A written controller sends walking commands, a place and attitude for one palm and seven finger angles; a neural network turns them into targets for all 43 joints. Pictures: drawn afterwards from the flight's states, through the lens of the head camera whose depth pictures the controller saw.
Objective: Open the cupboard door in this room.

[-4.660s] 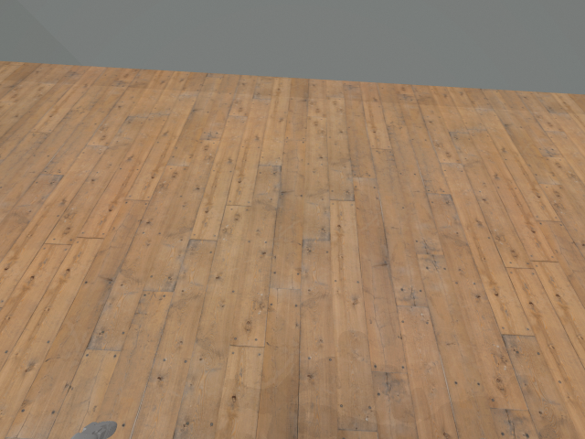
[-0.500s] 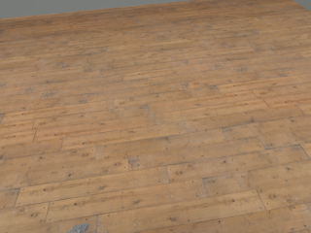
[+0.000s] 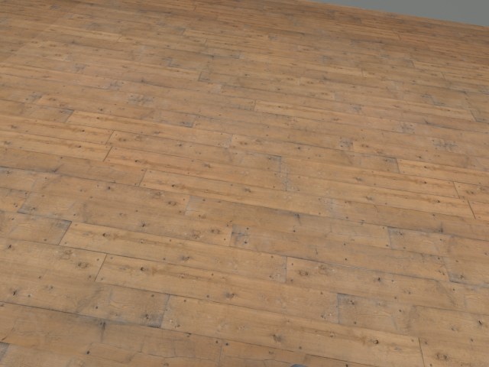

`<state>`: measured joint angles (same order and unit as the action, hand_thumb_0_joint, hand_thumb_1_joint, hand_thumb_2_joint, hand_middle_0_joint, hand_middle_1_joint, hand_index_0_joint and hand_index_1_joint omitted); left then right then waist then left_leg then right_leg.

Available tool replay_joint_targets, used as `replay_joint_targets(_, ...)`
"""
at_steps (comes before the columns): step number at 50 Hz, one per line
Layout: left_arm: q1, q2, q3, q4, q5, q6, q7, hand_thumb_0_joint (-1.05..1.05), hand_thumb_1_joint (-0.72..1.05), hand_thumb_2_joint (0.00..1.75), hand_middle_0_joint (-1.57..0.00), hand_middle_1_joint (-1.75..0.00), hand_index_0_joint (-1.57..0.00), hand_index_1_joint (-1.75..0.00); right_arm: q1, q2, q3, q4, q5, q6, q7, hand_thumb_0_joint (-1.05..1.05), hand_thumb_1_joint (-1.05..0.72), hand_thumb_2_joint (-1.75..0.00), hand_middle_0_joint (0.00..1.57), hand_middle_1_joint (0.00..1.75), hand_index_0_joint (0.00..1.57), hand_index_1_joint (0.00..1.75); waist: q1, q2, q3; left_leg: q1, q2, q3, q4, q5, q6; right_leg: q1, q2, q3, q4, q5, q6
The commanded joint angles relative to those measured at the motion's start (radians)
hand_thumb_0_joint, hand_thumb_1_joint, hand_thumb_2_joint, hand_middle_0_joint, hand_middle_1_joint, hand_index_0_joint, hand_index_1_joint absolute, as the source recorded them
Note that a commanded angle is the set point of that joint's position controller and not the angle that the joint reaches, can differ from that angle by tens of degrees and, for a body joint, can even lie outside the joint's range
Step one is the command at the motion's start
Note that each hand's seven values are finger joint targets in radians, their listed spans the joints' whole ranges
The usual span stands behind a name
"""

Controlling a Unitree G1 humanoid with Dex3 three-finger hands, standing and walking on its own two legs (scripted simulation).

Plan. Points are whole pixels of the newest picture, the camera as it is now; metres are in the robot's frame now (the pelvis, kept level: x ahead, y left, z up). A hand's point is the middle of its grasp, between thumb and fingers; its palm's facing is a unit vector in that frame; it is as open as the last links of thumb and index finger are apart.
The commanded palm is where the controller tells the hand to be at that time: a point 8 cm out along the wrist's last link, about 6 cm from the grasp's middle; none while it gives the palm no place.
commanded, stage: turn or walk to find it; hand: left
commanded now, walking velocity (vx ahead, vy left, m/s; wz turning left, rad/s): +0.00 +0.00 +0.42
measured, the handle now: out of the picture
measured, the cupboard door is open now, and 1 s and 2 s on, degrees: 0 0 0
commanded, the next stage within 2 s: none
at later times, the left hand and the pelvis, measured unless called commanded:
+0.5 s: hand out of the picture +0.02 +0.17 -0.14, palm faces +0.23 -0.94 -0.26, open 7.4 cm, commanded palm none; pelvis -0.02 -0.04 +0.01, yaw +13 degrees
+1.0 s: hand out of the picture -0.08 +0.22 -0.16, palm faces +0.45 -0.86 -0.25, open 7.4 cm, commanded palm none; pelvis -0.05 -0.01 +0.01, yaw +25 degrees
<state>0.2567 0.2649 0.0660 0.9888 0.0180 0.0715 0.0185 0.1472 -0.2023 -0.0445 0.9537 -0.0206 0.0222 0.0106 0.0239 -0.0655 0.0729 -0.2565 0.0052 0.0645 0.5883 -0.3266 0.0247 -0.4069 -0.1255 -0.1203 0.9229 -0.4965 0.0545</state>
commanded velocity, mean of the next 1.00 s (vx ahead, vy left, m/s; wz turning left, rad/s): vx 0.00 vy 0.00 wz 0.42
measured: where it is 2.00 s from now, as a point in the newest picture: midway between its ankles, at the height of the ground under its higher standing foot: outside the picture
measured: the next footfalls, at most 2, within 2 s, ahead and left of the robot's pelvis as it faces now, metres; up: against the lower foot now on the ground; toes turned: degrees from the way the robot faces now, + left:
right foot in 0.34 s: +0.04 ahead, -0.13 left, +0.00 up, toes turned +4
left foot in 0.76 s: -0.06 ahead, +0.11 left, +0.00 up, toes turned +25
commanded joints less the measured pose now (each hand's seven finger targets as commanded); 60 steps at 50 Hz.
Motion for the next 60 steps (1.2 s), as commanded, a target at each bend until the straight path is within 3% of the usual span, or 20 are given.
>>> replay_joint_targets(1,-0.045,0.060,0.017,-0.093,-0.001,-0.036,-0.007,0.00,0.90,0.90,-0.20,-0.30,-0.20,-0.30,0.033,-0.191,-0.037,-0.050,0.001,-0.015,-0.032,0.00,-0.90,-0.90,0.20,0.30,0.20,0.30,-0.031,0.231,-0.072,0.120,0.238,-0.243,-0.260,0.523,0.123,-0.134,0.010,0.092,0.196,0.081,0.019)
replay_joint_targets(10,-0.073,0.029,0.007,-0.127,-0.008,-0.039,-0.001,0.00,0.90,0.90,-0.20,-0.30,-0.20,-0.30,0.059,-0.206,-0.052,-0.056,-0.005,-0.004,-0.026,0.00,-0.90,-0.90,0.20,0.30,0.20,0.30,-0.053,0.218,-0.085,0.114,0.225,-0.327,-0.244,0.465,0.152,-0.014,0.061,0.079,-0.092,0.045,0.021)
replay_joint_targets(15,0.050,0.049,0.012,-0.108,-0.009,-0.064,0.007,0.00,0.90,0.90,-0.20,-0.30,-0.20,-0.30,0.022,-0.183,-0.058,-0.081,0.003,0.002,-0.018,0.00,-0.90,-0.90,0.20,0.30,0.20,0.30,0.009,0.150,-0.128,-0.041,0.139,-0.324,-0.108,0.367,0.074,0.282,0.072,0.073,-0.513,0.285,0.005)
replay_joint_targets(17,0.065,0.199,0.040,-0.119,0.014,-0.080,0.018,0.00,0.90,0.90,-0.20,-0.30,-0.20,-0.30,0.031,-0.082,-0.043,-0.120,0.011,0.001,-0.007,0.00,-0.90,-0.90,0.20,0.30,0.20,0.30,0.022,-0.233,-0.107,-0.330,-0.077,-0.099,0.260,-0.215,-0.051,0.403,-0.329,0.453,-0.648,0.461,-0.156)
replay_joint_targets(18,0.054,0.183,0.041,-0.129,0.002,-0.081,0.020,0.00,0.90,0.90,-0.20,-0.30,-0.20,-0.30,0.019,-0.136,-0.060,-0.108,-0.002,0.019,-0.011,0.00,-0.90,-0.90,0.20,0.30,0.20,0.30,0.030,-0.227,-0.108,-0.288,-0.028,-0.167,0.428,-0.248,-0.045,0.272,-0.350,0.446,-0.670,0.416,-0.204)
replay_joint_targets(20,-0.062,0.124,0.026,-0.152,0.002,-0.077,0.018,0.00,0.90,0.90,-0.20,-0.30,-0.20,-0.30,0.032,-0.131,-0.066,-0.067,-0.001,0.034,0.001,0.00,-0.90,-0.90,0.20,0.30,0.20,0.30,-0.025,-0.081,-0.020,-0.294,-0.003,-0.154,0.613,-0.119,-0.051,0.167,-0.248,0.310,-0.676,0.283,-0.188)
replay_joint_targets(23,-0.105,0.086,0.012,-0.161,0.005,-0.083,0.019,0.00,0.90,0.90,-0.20,-0.30,-0.20,-0.30,0.090,-0.105,-0.060,-0.032,-0.004,0.039,0.012,0.00,-0.90,-0.90,0.20,0.30,0.20,0.30,-0.051,-0.068,-0.015,-0.270,0.019,-0.106,0.633,-0.016,-0.077,0.154,-0.181,0.155,-0.658,0.309,-0.152)
replay_joint_targets(32,0.024,0.148,0.034,-0.091,0.017,-0.074,0.016,0.00,0.90,0.90,-0.20,-0.30,-0.20,-0.30,-0.016,-0.079,-0.034,-0.055,0.010,0.023,0.007,0.00,-0.90,-0.90,0.20,0.30,0.20,0.30,0.029,-0.124,-0.072,-0.169,0.032,-0.007,0.220,-0.155,-0.084,0.310,-0.243,0.104,-0.559,0.568,-0.198)
replay_joint_targets(36,-0.003,0.149,0.038,-0.079,0.004,-0.062,0.012,0.00,0.90,0.90,-0.20,-0.30,-0.20,-0.30,0.094,-0.095,-0.031,-0.029,0.010,0.002,0.000,0.00,-0.90,-0.90,0.20,0.30,0.20,0.30,-0.031,-0.081,-0.140,0.053,0.019,0.032,-0.134,0.078,-0.063,0.254,-0.204,0.008,-0.388,0.594,-0.111)
replay_joint_targets(37,0.007,0.114,0.032,-0.086,-0.006,-0.054,0.008,0.00,0.90,0.90,-0.20,-0.30,-0.20,-0.30,0.119,-0.146,-0.041,-0.025,0.007,-0.007,0.001,0.00,-0.90,-0.90,0.20,0.30,0.20,0.30,-0.045,0.068,-0.160,0.186,0.095,-0.066,-0.224,0.202,-0.035,0.125,-0.150,-0.034,-0.251,0.446,-0.058)
replay_joint_targets(38,0.009,0.047,0.019,-0.126,-0.010,-0.048,0.001,0.00,0.90,0.90,-0.20,-0.30,-0.20,-0.30,0.144,-0.246,-0.063,-0.034,-0.001,-0.012,-0.004,0.00,-0.90,-0.90,0.20,0.30,0.20,0.30,-0.058,0.361,-0.142,0.269,0.344,-0.381,-0.251,0.514,0.079,-0.129,-0.023,-0.071,-0.064,0.003,0.016)
replay_joint_targets(39,-0.070,0.044,0.006,-0.155,0.000,-0.041,0.003,0.00,0.90,0.90,-0.20,-0.30,-0.20,-0.30,0.190,-0.278,-0.069,-0.024,-0.002,-0.005,-0.012,0.00,-0.90,-0.90,0.20,0.30,0.20,0.30,-0.095,0.307,-0.122,0.189,0.421,-0.419,-0.260,0.603,0.173,-0.136,0.004,0.007,0.085,-0.143,0.013)
replay_joint_targets(44,-0.063,0.046,0.013,-0.100,-0.005,-0.041,-0.008,0.00,0.90,0.90,-0.20,-0.30,-0.20,-0.30,0.066,-0.188,-0.038,-0.043,-0.001,-0.021,-0.035,0.00,-0.90,-0.90,0.20,0.30,0.20,0.30,-0.035,0.226,-0.103,0.165,0.236,-0.236,-0.223,0.667,0.125,-0.133,0.017,0.087,0.177,0.061,0.023)
replay_joint_targets(51,-0.100,0.026,0.004,-0.128,-0.012,-0.041,-0.002,0.00,0.90,0.90,-0.20,-0.30,-0.20,-0.30,0.081,-0.206,-0.051,-0.046,-0.005,-0.009,-0.029,0.00,-0.90,-0.90,0.20,0.30,0.20,0.30,-0.058,0.221,-0.096,0.143,0.232,-0.300,-0.210,0.619,0.147,-0.022,0.059,0.076,-0.082,0.029,0.024)
replay_joint_targets(55,-0.022,0.032,0.007,-0.116,-0.014,-0.054,0.002,0.00,0.90,0.90,-0.20,-0.30,-0.20,-0.30,0.038,-0.203,-0.056,-0.067,-0.005,0.000,-0.023,0.00,-0.90,-0.90,0.20,0.30,0.20,0.30,-0.017,0.214,-0.103,0.034,0.189,-0.332,-0.166,0.518,0.113,0.156,0.094,0.056,-0.329,0.163,0.010)
replay_joint_targets(56,0.029,0.043,0.011,-0.106,-0.012,-0.062,0.005,0.00,0.90,0.90,-0.20,-0.30,-0.20,-0.30,0.022,-0.194,-0.057,-0.074,0.001,0.001,-0.021,0.00,-0.90,-0.90,0.20,0.30,0.20,0.30,0.010,0.181,-0.123,-0.020,0.161,-0.318,-0.112,0.431,0.080,0.259,0.079,0.058,-0.463,0.271,0.007)
replay_joint_targets(57,0.064,0.100,0.019,-0.100,-0.002,-0.074,0.010,0.00,0.90,0.90,-0.20,-0.30,-0.20,-0.30,0.033,-0.152,-0.054,-0.081,0.011,-0.001,-0.014,0.00,-0.90,-0.90,0.20,0.30,0.20,0.30,0.021,0.045,-0.138,-0.139,0.083,-0.250,0.007,0.245,0.020,0.388,-0.035,0.170,-0.579,0.336,-0.021)
replay_joint_targets(58,0.073,0.194,0.037,-0.106,0.013,-0.082,0.017,0.00,0.90,0.90,-0.20,-0.30,-0.20,-0.30,0.040,-0.078,-0.040,-0.112,0.012,-0.001,-0.009,0.00,-0.90,-0.90,0.20,0.30,0.20,0.30,0.023,-0.243,-0.116,-0.324,-0.070,-0.097,0.233,-0.180,-0.051,0.438,-0.298,0.440,-0.632,0.454,-0.131)
replay_joint_targets(59,0.061,0.194,0.037,-0.121,-0.001,-0.082,0.017,0.00,0.90,0.90,-0.20,-0.30,-0.20,-0.30,0.030,-0.137,-0.056,-0.103,0.000,0.019,-0.014,0.00,-0.90,-0.90,0.20,0.30,0.20,0.30,0.037,-0.267,-0.104,-0.279,-0.026,-0.165,0.407,-0.266,-0.048,0.273,-0.353,0.461,-0.677,0.396,-0.188)
replay_joint_targets(60,0.003,0.161,0.034,-0.135,0.002,-0.077,0.017,0.00,0.90,0.90,-0.20,-0.30,-0.20,-0.30,0.010,-0.141,-0.064,-0.091,0.001,0.027,-0.008,0.00,-0.90,-0.90,0.20,0.30,0.20,0.30,0.013,-0.174,-0.041,-0.279,-0.020,-0.173,0.539,-0.207,-0.043,0.184,-0.311,0.435,-0.698,0.284,-0.208)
